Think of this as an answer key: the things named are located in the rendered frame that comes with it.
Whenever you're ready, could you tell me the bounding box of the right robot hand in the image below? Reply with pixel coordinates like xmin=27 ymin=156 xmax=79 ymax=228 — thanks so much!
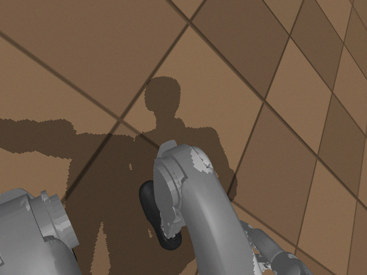
xmin=240 ymin=220 xmax=284 ymax=272

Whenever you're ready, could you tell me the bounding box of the right robot foot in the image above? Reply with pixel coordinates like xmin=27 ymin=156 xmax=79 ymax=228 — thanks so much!
xmin=139 ymin=180 xmax=182 ymax=250

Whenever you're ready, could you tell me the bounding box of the right robot arm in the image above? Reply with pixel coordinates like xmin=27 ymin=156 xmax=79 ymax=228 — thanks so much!
xmin=271 ymin=252 xmax=314 ymax=275

